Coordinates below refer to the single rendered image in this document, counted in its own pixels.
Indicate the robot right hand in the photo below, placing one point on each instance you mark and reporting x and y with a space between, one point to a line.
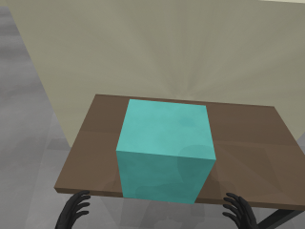
244 216

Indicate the carton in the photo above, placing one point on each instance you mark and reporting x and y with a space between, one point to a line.
165 151

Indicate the robot left hand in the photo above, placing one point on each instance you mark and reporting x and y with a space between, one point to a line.
68 215

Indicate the table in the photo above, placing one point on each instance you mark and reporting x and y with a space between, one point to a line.
257 157

